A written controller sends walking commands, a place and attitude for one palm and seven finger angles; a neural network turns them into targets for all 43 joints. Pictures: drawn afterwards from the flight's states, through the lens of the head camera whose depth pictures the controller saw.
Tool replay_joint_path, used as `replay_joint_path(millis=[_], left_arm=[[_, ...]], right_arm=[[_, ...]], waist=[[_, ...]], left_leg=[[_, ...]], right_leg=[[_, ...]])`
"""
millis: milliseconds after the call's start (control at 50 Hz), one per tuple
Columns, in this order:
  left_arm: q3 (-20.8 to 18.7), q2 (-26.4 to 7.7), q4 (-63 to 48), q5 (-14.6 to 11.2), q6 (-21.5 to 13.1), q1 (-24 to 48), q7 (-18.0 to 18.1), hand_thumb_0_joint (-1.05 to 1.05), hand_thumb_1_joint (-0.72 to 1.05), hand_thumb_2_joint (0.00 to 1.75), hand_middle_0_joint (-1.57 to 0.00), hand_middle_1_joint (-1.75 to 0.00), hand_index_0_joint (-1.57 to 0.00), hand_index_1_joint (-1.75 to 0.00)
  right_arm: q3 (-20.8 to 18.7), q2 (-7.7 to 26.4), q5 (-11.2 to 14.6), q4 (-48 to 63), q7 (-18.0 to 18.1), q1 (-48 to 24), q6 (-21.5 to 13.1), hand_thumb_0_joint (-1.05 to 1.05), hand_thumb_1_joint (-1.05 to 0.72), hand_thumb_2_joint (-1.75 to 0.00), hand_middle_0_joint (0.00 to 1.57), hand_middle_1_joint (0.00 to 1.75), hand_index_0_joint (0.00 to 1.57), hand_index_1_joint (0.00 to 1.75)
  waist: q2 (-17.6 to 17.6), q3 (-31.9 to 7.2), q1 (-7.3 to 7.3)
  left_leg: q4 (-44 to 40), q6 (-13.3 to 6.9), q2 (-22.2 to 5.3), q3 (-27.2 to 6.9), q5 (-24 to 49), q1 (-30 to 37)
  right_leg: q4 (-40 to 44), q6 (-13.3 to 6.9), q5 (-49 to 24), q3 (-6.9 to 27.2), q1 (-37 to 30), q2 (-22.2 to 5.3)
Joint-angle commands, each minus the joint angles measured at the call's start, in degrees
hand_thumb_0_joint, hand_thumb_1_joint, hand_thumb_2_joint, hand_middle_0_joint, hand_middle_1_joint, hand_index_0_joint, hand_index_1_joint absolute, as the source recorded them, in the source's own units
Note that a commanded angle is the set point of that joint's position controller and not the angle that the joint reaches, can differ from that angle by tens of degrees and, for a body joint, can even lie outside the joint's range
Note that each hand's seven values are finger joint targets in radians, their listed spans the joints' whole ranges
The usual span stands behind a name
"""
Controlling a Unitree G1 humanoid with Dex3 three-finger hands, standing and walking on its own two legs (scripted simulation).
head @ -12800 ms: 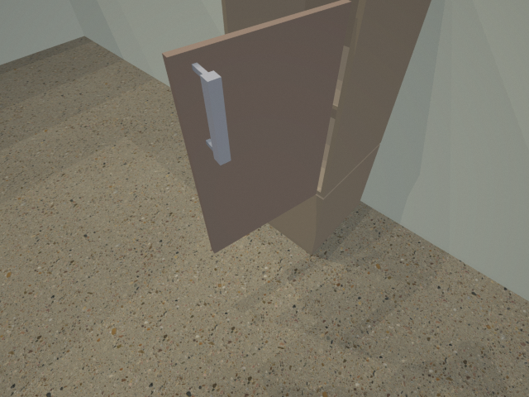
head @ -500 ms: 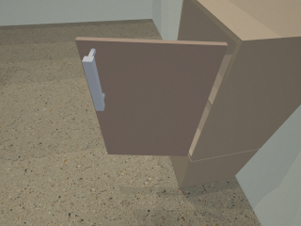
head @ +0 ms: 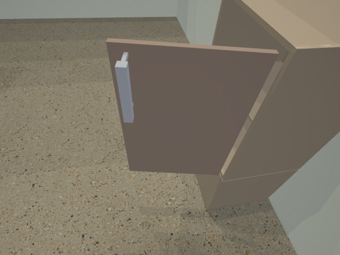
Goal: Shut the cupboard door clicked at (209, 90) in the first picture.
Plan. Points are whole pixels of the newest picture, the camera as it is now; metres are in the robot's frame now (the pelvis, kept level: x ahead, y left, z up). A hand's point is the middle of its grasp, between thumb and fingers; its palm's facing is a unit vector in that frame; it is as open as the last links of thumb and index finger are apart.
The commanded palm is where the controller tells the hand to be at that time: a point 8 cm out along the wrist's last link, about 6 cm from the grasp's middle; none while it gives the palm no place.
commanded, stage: come to a stop and stand still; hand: left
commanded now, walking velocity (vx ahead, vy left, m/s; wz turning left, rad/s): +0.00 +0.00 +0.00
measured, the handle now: (127, 89) +0.47 +0.15 +0.13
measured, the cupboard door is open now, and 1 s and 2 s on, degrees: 78 78 78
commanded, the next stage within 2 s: look again from close up in 0.50 s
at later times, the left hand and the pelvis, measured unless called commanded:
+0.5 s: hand out of the picture +0.03 +0.21 -0.18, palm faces -0.01 -0.98 -0.22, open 7.4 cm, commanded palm none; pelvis +0.01 +0.02 +0.00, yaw +0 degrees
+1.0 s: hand out of the picture +0.00 +0.18 -0.18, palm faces +0.00 -0.98 -0.18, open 7.4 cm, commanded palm none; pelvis +0.02 +0.01 +0.00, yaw -1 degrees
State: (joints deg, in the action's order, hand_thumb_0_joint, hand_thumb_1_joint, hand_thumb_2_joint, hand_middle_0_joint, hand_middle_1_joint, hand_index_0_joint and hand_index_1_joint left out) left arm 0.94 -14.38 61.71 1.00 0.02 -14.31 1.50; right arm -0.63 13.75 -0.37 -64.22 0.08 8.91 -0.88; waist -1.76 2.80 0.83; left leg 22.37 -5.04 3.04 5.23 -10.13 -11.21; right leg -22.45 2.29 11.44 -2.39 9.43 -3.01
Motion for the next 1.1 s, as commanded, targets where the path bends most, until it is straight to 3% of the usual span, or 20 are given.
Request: replay_joint_path(millis=[0, 320, 380, 560, 780, 840, 980, 1080], left_arm=[[-1.39, -7.52, -1.84, 0.33, -0.94, -1.26, 0.49, 0.0, 0.9, 0.9, -0.2, -0.3, -0.2, -0.3], [-1.47, -5.76, -0.69, 0.19, -0.53, -1.93, 0.93, 0.0, 0.9, 0.9, -0.2, -0.3, -0.2, -0.3], [-1.49, -5.72, -0.61, 0.3, -0.46, -2.0, 0.99, 0.0, 0.9, 0.9, -0.2, -0.3, -0.2, -0.3], [-1.41, -4.1, 0.11, 0.24, -0.24, -3.15, 1.09, 0.0, 0.9, 0.9, -0.2, -0.3, -0.2, -0.3], [-1.23, -2.17, 0.8, 0.24, -0.45, -5.45, 1.26, 0.0, 0.9, 0.9, -0.2, -0.3, -0.2, -0.3], [-1.23, -1.49, 1.18, 0.17, -0.42, -5.82, 1.3, 0.0, 0.9, 0.9, -0.2, -0.3, -0.2, -0.3], [-1.12, -0.34, 1.58, 0.14, -0.62, -7.3, 1.44, 0.0, 0.9, 0.9, -0.2, -0.3, -0.2, -0.3], [-1.08, 0.49, 1.72, 0.13, -0.6, -7.73, 1.47, 0.0, 0.9, 0.9, -0.2, -0.3, -0.2, -0.3]], right_arm=[[-1.58, 9.33, 0.01, 2.66, 0.5, -0.34, -1.11, 0.0, -0.9, -0.9, 0.2, 0.3, 0.2, 0.3], [-1.58, 7.61, 0.09, 0.97, 0.94, 1.5, -1.27, 0.0, -0.9, -0.9, 0.2, 0.3, 0.2, 0.3], [-1.57, 7.07, 0.23, 0.67, 0.98, 2.0, -1.17, 0.0, -0.9, -0.9, 0.2, 0.3, 0.2, 0.3], [-1.6, 5.88, 0.17, 0.05, 1.18, 3.26, -1.08, 0.0, -0.9, -0.9, 0.2, 0.3, 0.2, 0.3], [-1.34, 3.5, 0.3, -0.78, 1.33, 5.45, -0.99, 0.0, -0.9, -0.9, 0.2, 0.3, 0.2, 0.3], [-1.33, 3.09, 0.27, -1.04, 1.41, 6.22, -0.99, 0.0, -0.9, -0.9, 0.2, 0.3, 0.2, 0.3], [-1.13, 1.46, 0.37, -1.52, 1.56, 7.75, -1.07, 0.0, -0.9, -0.9, 0.2, 0.3, 0.2, 0.3], [-1.02, 0.65, 0.34, -1.8, 1.59, 8.52, -0.96, 0.0, -0.9, -0.9, 0.2, 0.3, 0.2, 0.3]], waist=[[2.27, -1.54, -0.45], [2.44, -2.36, -0.43], [1.5, -0.95, -0.36], [3.02, -0.38, -0.46], [0.98, 0.58, -0.53], [2.1, 0.38, -0.77], [0.88, 0.48, -0.65], [1.15, 1.76, -0.73]], left_leg=[[-7.86, 2.64, -10.27, -10.95, -2.24, 1.02], [-7.76, 3.71, -10.33, -10.52, 6.77, 4.34], [-8.19, 3.8, -10.25, -10.68, 6.12, 3.45], [-9.69, 4.68, -10.3, -10.84, 3.63, 3.94], [-8.49, 3.73, -9.7, -9.45, 3.92, 4.07], [-9.21, 4.04, -9.77, -9.78, 2.44, 4.08], [-7.79, 3.45, -9.46, -8.95, 4.86, 4.38], [-8.13, 3.42, -9.33, -8.88, 2.4, 3.25]], right_leg=[[2.96, -2.77, -1.02, 3.75, 1.01, -4.58], [2.7, -2.08, -3.42, 3.25, -0.22, -4.75], [3.12, -1.91, -3.24, 3.11, -0.28, -4.76], [2.78, -1.64, -2.45, 2.87, 0.4, -4.62], [3.91, -1.76, -3.13, 3.37, 0.78, -4.73], [3.54, -1.85, -2.53, 3.48, 0.98, -4.56], [4.01, -1.97, -3.66, 3.56, 0.93, -4.66], [4.06, -2.05, -2.63, 3.8, 1.47, -4.38]])
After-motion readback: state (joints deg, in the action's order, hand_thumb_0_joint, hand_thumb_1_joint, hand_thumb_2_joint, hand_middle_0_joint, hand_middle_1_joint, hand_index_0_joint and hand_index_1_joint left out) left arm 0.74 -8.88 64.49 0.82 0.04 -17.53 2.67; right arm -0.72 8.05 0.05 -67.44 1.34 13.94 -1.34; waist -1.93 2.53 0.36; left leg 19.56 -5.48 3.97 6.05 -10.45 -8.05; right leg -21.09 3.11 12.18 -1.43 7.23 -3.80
